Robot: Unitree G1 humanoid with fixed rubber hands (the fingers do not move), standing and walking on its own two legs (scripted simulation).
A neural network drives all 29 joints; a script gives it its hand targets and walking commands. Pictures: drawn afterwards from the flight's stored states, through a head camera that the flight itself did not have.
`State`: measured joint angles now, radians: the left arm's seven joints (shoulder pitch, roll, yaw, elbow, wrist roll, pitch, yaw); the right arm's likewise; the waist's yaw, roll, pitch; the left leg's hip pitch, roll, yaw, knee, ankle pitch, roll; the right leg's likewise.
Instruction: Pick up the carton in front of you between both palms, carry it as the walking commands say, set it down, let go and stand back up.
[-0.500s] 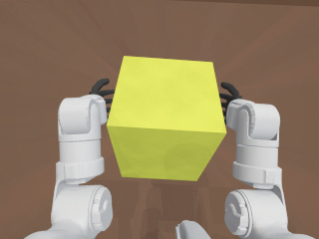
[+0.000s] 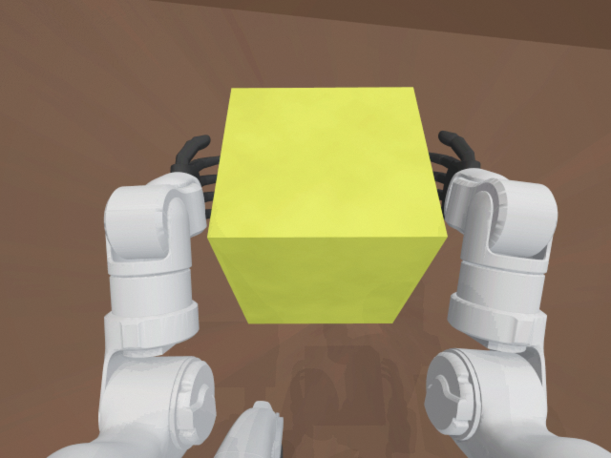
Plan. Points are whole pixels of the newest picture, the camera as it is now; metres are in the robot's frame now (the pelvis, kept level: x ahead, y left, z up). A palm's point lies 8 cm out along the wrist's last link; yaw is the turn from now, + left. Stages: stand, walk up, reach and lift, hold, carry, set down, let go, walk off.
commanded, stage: carry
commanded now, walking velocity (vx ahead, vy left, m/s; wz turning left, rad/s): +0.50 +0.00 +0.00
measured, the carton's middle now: (321, 219) +0.41 +0.03 +0.08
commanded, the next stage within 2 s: none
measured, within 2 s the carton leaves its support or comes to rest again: neither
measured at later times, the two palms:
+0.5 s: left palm (267, 14) +0.71 +0.14 +0.19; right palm (466, 29) +0.69 -0.15 +0.19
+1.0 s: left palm out of the picture +1.01 +0.18 +0.22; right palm out of the picture +0.99 -0.12 +0.22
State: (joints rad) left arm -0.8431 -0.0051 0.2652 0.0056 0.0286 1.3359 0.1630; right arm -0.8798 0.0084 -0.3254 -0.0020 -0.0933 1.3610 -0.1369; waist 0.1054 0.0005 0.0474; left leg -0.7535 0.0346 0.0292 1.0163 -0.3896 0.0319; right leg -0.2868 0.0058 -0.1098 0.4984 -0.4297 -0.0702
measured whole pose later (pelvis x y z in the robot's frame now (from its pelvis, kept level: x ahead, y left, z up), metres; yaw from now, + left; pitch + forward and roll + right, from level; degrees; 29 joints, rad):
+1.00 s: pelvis +0.62 +0.05 +0.06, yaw +0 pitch +4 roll +1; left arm -0.85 0.04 0.28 0.19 0.04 1.33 0.14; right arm -0.84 0.01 -0.26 0.18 -0.10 1.32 -0.13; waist -0.04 -0.01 -0.04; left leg -0.51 -0.01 0.13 0.67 -0.35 0.06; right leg -0.46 -0.01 0.01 1.26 -0.49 -0.02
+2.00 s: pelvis +1.22 +0.05 +0.14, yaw -1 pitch +5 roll -1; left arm -0.86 0.01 0.29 0.06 0.08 1.37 0.14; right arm -0.84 -0.01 -0.26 0.07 -0.03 1.34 -0.16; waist -0.09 0.00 0.01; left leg -0.28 0.00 0.11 0.49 -0.42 0.04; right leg -0.77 -0.04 -0.04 1.05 -0.39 -0.02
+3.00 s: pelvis +1.85 +0.03 +0.20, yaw -1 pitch +4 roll -1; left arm -0.86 -0.01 0.25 0.20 0.09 1.32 0.14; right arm -0.86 -0.05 -0.29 0.19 -0.04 1.33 -0.13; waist 0.04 0.03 -0.05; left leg -0.40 0.02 0.00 1.17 -0.51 0.02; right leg -0.55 0.01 -0.15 0.72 -0.36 -0.09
